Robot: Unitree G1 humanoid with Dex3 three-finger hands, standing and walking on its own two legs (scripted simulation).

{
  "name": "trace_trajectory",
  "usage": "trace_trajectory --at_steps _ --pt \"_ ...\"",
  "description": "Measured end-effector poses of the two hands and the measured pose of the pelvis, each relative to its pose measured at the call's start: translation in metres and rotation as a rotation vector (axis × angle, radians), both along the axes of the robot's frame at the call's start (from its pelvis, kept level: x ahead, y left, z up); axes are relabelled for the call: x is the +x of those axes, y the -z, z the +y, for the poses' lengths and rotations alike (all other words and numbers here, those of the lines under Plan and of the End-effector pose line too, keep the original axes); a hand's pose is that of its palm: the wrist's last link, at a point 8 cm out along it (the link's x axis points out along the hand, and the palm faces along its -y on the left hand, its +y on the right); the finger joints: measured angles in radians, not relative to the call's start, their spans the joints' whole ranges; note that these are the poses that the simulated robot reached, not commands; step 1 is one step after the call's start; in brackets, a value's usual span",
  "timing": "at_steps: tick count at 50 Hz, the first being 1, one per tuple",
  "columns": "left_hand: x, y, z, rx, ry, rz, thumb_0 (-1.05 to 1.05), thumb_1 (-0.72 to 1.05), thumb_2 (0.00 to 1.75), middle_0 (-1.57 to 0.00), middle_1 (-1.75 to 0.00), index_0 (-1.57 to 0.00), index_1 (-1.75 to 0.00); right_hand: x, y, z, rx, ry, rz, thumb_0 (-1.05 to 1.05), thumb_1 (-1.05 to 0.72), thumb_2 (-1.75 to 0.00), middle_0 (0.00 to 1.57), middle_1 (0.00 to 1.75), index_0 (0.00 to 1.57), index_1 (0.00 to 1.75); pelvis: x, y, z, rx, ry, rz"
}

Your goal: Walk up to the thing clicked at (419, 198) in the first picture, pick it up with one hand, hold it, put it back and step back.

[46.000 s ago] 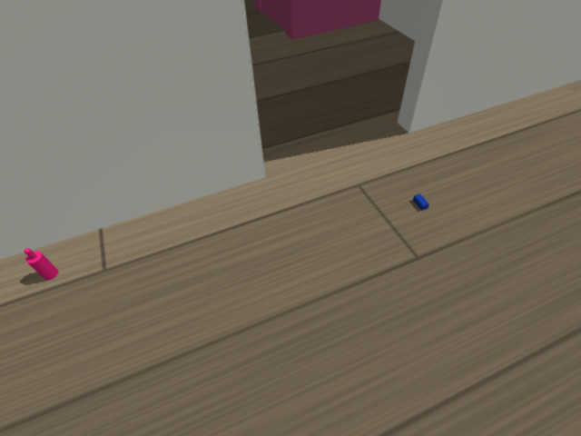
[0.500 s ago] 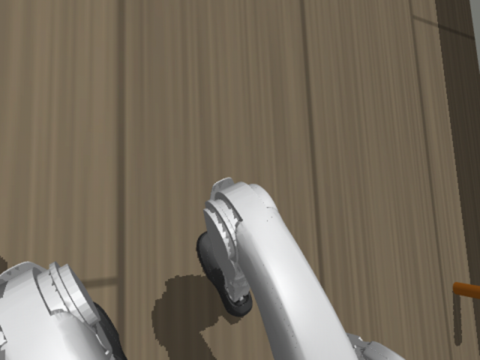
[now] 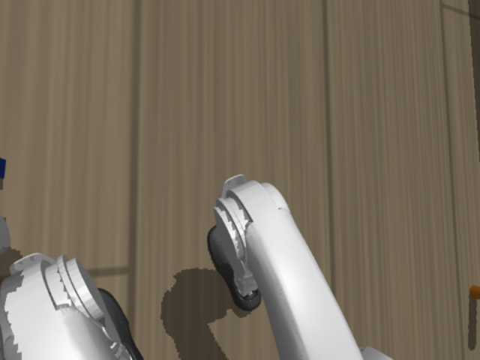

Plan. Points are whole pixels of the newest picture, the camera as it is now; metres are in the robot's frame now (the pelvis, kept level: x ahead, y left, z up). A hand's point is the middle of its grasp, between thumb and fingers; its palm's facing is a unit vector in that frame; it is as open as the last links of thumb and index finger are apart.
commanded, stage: rest palm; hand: left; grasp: from above
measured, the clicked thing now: out of the picture +0.48 +0.29 -0.32
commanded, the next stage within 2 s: close in 1.18 s
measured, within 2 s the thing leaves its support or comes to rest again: neither
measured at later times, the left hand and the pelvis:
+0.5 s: hand out of the picture +0.45 +0.28 -0.26, palm faces -0.05 -0.47 -0.88, open 13.6 cm; pelvis +0.00 +0.00 -0.02, yaw +0 degrees
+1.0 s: hand out of the picture +0.46 +0.29 -0.28, palm faces -0.06 -0.48 -0.88, open 12.8 cm; pelvis +0.01 +0.01 -0.03, yaw -1 degrees
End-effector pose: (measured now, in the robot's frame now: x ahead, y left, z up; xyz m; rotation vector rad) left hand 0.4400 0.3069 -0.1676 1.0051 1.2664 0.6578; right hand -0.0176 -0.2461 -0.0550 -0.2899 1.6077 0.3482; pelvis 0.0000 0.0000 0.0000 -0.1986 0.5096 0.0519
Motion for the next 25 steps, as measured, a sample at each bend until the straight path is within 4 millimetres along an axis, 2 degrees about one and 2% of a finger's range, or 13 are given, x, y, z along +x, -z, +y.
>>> trace_trajectory --at_steps 5,10,16,21,25 --pt "0.009 -0.005 -0.017 -0.048 0.044 -0.055 -0.01 -0.37 0.89 -0.17 -0.97 -0.18 -0.96 0.018 -0.004 -0.01 -0.057 -0.017 -0.08 -0.01 -0.9 -0.89 0.19 0.3 0.19 0.3 0.0 0.0 -0.001 -0.006 -0.01 -0.013" --pt "0.027 -0.01 -0.032 -0.054 0.081 -0.104 0.0 -0.39 0.9 -0.15 -0.98 -0.16 -0.97 0.023 -0.012 -0.022 -0.114 -0.035 -0.115 -0.01 -0.89 -0.89 0.19 0.3 0.19 0.3 0.001 0.004 0.0 -0.02 -0.015 -0.036" --pt "0.031 -0.003 -0.029 -0.009 0.072 -0.085 0.0 -0.41 0.92 -0.15 -0.96 -0.15 -0.96 0.009 -0.013 -0.026 -0.134 -0.035 -0.069 -0.01 -0.89 -0.89 0.19 0.3 0.19 0.3 0.003 0.011 0.002 -0.023 -0.013 -0.056" --pt "0.021 0.014 -0.024 0.002 -0.001 -0.065 0.0 -0.42 0.93 -0.15 -0.94 -0.14 -0.95 -0.006 -0.009 -0.019 -0.101 -0.043 0.0 -0.01 -0.89 -0.89 0.19 0.3 0.19 0.3 0.002 0.015 0.002 -0.02 -0.014 -0.07" --pt "0.013 0.031 -0.024 -0.026 -0.054 -0.048 0.0 -0.41 0.92 -0.16 -0.93 -0.14 -0.94 -0.011 -0.005 -0.013 -0.078 -0.053 0.036 0.0 -0.89 -0.89 0.19 0.3 0.19 0.3 0.003 0.019 0.002 -0.017 -0.014 -0.075"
